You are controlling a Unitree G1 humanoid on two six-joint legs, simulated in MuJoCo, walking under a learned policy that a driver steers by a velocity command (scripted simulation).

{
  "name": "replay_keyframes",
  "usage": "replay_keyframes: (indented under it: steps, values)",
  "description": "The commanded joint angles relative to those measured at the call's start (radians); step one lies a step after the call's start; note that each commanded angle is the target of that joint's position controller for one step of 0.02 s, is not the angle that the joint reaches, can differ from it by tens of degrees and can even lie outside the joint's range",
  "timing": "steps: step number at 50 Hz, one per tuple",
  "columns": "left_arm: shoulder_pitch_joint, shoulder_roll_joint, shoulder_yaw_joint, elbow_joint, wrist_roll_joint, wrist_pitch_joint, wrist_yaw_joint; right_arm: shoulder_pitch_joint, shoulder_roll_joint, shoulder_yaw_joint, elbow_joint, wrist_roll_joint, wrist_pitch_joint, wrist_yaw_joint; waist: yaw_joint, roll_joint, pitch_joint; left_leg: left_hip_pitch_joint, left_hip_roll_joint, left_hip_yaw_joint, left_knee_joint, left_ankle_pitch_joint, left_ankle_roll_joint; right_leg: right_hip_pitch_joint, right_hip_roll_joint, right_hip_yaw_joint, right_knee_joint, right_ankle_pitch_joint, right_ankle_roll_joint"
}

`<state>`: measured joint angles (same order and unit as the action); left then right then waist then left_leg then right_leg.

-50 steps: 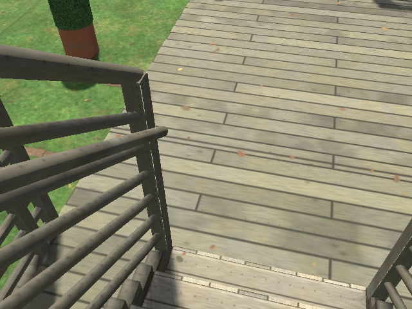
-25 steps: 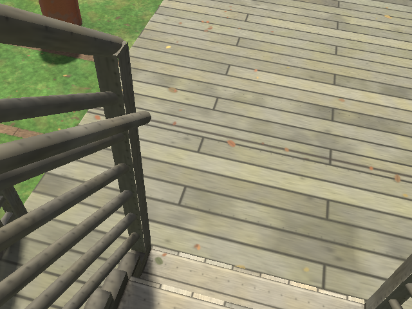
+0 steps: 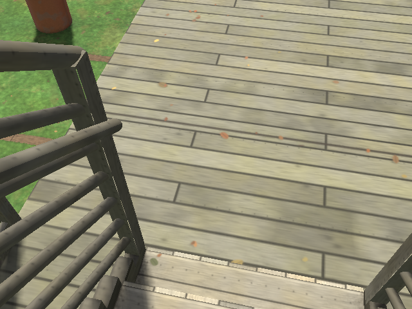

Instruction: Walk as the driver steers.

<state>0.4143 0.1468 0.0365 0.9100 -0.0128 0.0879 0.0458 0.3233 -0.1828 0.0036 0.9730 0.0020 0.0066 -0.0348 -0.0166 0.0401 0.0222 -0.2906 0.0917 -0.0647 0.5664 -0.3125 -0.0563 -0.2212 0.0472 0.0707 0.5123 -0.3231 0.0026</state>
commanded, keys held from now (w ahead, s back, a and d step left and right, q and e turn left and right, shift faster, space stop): no key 0.68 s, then w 0.32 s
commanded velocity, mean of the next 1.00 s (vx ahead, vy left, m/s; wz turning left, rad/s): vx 0.07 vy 0.00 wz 0.00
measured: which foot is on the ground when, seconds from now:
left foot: down 0.00-1.00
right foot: down 0.00-0.98, up 1.00-1.00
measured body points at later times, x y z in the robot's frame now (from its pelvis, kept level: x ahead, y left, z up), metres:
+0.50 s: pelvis +0.02 +0.02 +0.01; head +0.04 +0.02 +0.46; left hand +0.01 +0.28 -0.15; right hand +0.04 -0.22 -0.14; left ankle -0.01 +0.17 -0.73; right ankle -0.03 -0.13 -0.73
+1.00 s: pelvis +0.05 +0.03 -0.02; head +0.07 +0.05 +0.43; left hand -0.07 +0.29 -0.16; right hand +0.08 -0.21 -0.16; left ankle +0.00 +0.15 -0.73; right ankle -0.04 -0.12 -0.72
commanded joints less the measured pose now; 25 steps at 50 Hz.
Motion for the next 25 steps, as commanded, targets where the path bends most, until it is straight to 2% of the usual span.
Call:
replay_keyframes:
  steps: [1,2,4,5,7,8,11,12,14,16,18,19,20,21,24,25]
  values:
    - [0.046,0.125,0.025,-0.031,-0.006,-0.013,0.007,0.037,-0.087,-0.009,-0.030,0.008,-0.027,0.003,-0.002,-0.072,-0.040,0.011,-0.026,0.038,-0.064,0.207,0.054,0.089,-0.059,0.080,-0.110,0.417,-0.055]
    - [0.044,0.127,0.025,-0.026,-0.007,-0.009,0.013,0.043,-0.100,-0.014,-0.025,0.014,-0.031,0.004,-0.003,-0.061,-0.034,0.006,-0.025,0.042,-0.064,0.217,0.051,0.093,-0.064,0.085,-0.115,0.434,-0.057]
    - [0.027,0.129,0.025,-0.017,-0.005,0.001,0.019,0.052,-0.093,-0.013,-0.020,0.017,-0.035,0.007,-0.005,-0.063,-0.024,0.001,-0.024,0.044,-0.077,0.241,0.051,0.107,-0.061,0.078,-0.115,0.454,-0.062]
    - [0.035,0.134,0.026,-0.012,-0.005,0.004,0.021,0.064,-0.081,-0.009,-0.017,0.012,-0.031,0.005,-0.005,-0.070,-0.018,0.003,-0.026,0.044,-0.084,0.254,0.051,0.114,-0.053,0.066,-0.119,0.456,-0.060]
    - [0.024,0.120,0.021,-0.009,-0.003,0.007,0.024,0.055,-0.079,-0.007,-0.015,0.016,-0.027,0.003,-0.004,-0.047,-0.030,0.020,-0.023,0.047,-0.094,0.300,0.049,0.137,-0.056,0.066,-0.134,0.493,-0.053]
    - [0.032,0.125,0.024,0.000,-0.006,0.009,0.026,0.082,-0.085,-0.008,-0.002,0.009,-0.025,0.000,-0.012,-0.041,-0.027,0.038,-0.014,0.039,-0.108,0.299,0.051,0.134,-0.056,0.054,-0.143,0.466,-0.051]
    - [0.022,0.135,0.027,0.015,-0.007,0.008,0.028,0.076,-0.100,-0.014,0.006,0.008,-0.024,0.000,-0.015,-0.016,0.005,0.035,-0.014,0.037,-0.121,0.325,0.056,0.129,-0.051,0.047,-0.152,0.448,-0.046]
    - [0.038,0.148,0.030,0.030,-0.012,0.016,0.032,0.074,-0.088,-0.015,-0.003,0.011,-0.019,0.000,-0.022,-0.011,0.005,0.041,-0.014,0.044,-0.116,0.366,0.058,0.129,-0.050,0.044,-0.139,0.466,-0.048]
    - [0.028,0.143,0.027,0.032,-0.011,0.024,0.037,0.068,-0.091,-0.017,-0.004,0.013,-0.017,0.001,-0.024,0.000,-0.006,0.042,-0.014,0.046,-0.118,0.401,0.063,0.142,-0.051,0.039,-0.135,0.465,-0.050]
    - [0.020,0.149,0.028,0.035,-0.015,0.026,0.039,0.050,-0.096,-0.022,-0.006,0.009,-0.012,-0.003,-0.023,-0.007,-0.011,0.044,-0.011,0.044,-0.114,0.431,0.067,0.140,-0.049,0.030,-0.129,0.466,-0.047]
    - [0.026,0.148,0.028,0.043,-0.015,0.026,0.036,0.050,-0.103,-0.026,-0.005,0.016,-0.012,-0.009,-0.018,-0.014,-0.021,0.041,-0.008,0.042,-0.111,0.447,0.073,0.147,-0.046,0.022,-0.121,0.447,-0.042]
    - [0.018,0.145,0.027,0.042,-0.011,0.025,0.042,0.036,-0.118,-0.031,-0.006,0.019,-0.012,-0.009,-0.009,-0.006,-0.023,0.033,-0.004,0.037,-0.120,0.467,0.080,0.143,-0.044,0.024,-0.127,0.429,-0.043]
    - [0.022,0.148,0.026,0.048,-0.009,0.025,0.045,0.030,-0.114,-0.032,-0.008,0.018,-0.012,-0.009,-0.010,-0.002,-0.026,0.037,-0.003,0.038,-0.123,0.471,0.084,0.142,-0.043,0.023,-0.125,0.417,-0.042]
    - [0.020,0.149,0.027,0.051,-0.003,0.025,0.047,0.027,-0.114,-0.032,-0.021,0.027,-0.016,-0.013,-0.016,0.020,-0.032,0.041,-0.005,0.041,-0.121,0.471,0.093,0.138,-0.042,0.025,-0.117,0.422,-0.038]
    - [0.021,0.149,0.029,0.067,-0.002,0.029,0.046,0.035,-0.091,-0.029,-0.009,0.017,-0.015,-0.017,-0.015,0.007,-0.035,0.037,-0.004,0.046,-0.126,0.447,0.109,0.131,-0.042,0.018,-0.124,0.398,-0.034]
    - [0.030,0.150,0.031,0.079,-0.004,0.026,0.051,0.038,-0.094,-0.035,-0.015,0.021,-0.011,-0.020,-0.017,-0.001,-0.027,0.034,-0.007,0.047,-0.130,0.428,0.107,0.123,-0.035,0.012,-0.118,0.391,-0.030]
Velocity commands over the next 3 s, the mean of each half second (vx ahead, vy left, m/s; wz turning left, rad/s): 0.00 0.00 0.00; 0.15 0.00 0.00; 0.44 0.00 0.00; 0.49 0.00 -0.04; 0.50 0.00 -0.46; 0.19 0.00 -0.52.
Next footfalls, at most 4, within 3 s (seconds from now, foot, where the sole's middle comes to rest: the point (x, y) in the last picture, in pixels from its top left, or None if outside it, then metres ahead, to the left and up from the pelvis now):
1.32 right None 0.25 -0.08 -0.96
1.76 left None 0.56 0.14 -1.15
2.38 right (251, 290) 0.74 -0.17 -1.34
2.78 left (229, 234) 1.13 -0.09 -1.53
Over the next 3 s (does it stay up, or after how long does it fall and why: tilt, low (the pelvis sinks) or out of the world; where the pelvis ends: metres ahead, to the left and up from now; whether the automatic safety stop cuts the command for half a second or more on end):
stays up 0.99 -0.12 -0.75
